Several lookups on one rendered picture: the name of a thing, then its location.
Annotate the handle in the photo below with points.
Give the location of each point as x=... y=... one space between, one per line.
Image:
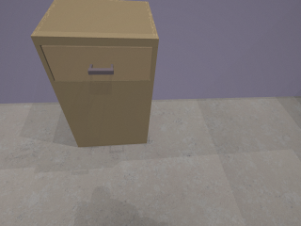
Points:
x=100 y=71

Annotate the drawer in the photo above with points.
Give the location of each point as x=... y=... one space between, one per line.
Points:
x=71 y=62

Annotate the cabinet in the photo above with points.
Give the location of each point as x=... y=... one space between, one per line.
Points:
x=101 y=112

